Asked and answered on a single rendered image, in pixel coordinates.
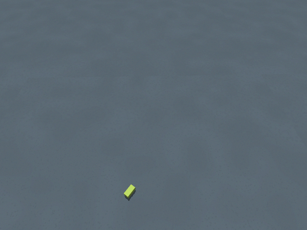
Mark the small box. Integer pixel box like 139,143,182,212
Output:
124,185,136,198

